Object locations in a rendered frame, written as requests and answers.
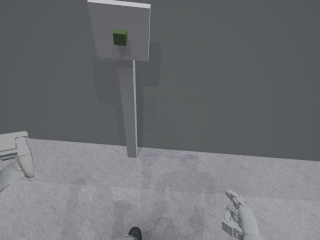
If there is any robot left foot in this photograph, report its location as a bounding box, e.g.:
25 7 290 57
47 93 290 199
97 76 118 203
128 226 142 240

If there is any panel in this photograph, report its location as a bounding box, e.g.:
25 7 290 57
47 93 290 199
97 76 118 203
87 0 151 158

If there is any button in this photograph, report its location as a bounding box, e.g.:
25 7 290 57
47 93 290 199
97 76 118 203
113 29 128 46

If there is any robot left hand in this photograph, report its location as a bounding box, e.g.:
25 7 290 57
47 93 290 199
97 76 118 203
0 131 34 193

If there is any robot right hand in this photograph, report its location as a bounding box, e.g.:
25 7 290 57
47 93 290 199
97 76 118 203
222 189 261 240

